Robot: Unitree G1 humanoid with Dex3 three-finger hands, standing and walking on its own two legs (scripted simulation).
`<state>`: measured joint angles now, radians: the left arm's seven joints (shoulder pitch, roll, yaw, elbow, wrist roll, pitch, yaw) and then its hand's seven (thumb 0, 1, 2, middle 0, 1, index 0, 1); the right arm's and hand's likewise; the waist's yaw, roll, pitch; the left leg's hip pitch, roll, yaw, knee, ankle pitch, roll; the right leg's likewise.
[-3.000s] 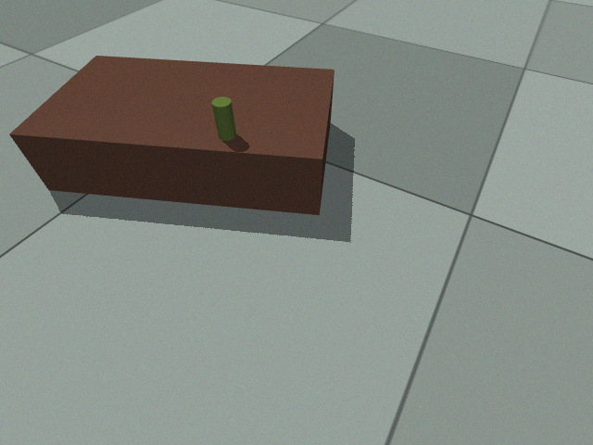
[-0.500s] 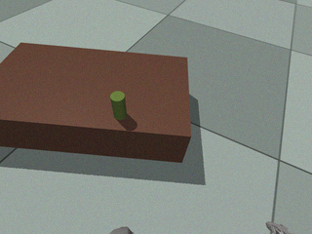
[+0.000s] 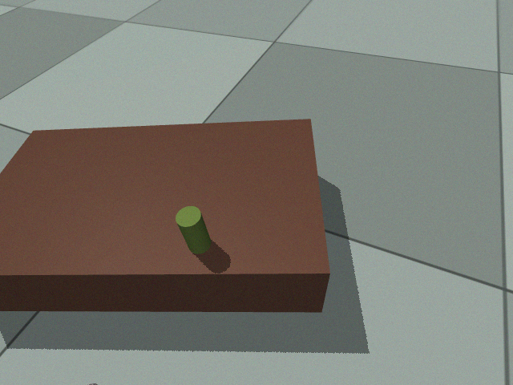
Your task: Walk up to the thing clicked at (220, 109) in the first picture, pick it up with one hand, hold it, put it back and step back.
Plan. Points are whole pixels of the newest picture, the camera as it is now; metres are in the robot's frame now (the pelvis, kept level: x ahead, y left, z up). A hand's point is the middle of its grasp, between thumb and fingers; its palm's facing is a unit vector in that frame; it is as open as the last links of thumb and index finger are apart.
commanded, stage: walk up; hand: left
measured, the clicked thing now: (194, 230) +0.61 +0.24 -0.35
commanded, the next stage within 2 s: none
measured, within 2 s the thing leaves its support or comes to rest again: neither
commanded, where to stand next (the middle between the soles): +0.21 +0.03 m, yaw +0 degrees
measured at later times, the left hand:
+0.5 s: hand out of the picture +0.14 +0.34 -0.16, palm faces -0.03 -0.95 -0.32, open 7.4 cm
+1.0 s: hand (102, 361) +0.20 +0.31 -0.14, palm faces -0.05 -0.93 -0.36, open 7.4 cm
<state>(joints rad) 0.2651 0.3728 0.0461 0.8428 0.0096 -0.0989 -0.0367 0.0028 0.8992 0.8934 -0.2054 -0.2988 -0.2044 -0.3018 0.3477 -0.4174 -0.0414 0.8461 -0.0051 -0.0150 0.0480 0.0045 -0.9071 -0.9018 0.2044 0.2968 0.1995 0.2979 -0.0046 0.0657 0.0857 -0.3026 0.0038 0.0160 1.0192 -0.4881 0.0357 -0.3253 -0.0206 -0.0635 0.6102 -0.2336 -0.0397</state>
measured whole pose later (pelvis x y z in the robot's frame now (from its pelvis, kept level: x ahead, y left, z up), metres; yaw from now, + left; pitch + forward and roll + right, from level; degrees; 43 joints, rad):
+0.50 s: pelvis +0.10 +0.07 +0.00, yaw +1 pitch -3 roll -2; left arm 0.28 0.42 0.02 0.90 0.00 -0.01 -0.01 0.00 0.90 0.89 -0.20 -0.30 -0.20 -0.30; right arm 0.21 -0.35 -0.02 0.86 -0.01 -0.05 0.03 0.00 -0.91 -0.90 0.21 0.30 0.20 0.30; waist 0.01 -0.05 0.11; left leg -0.35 0.04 0.05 0.57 -0.18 0.03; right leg -0.37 -0.02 0.03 0.97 -0.47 -0.04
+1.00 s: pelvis +0.13 +0.05 +0.01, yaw -2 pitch -3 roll +0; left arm 0.17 0.35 0.01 1.06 0.01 -0.02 -0.02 0.00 0.90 0.89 -0.20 -0.30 -0.20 -0.30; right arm 0.14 -0.35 0.01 1.06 0.00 -0.02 0.03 0.00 -0.91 -0.90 0.21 0.30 0.20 0.30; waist 0.00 0.03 0.05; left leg -0.24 0.04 0.09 0.47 -0.18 0.00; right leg -0.19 -0.01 -0.02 0.50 -0.26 0.00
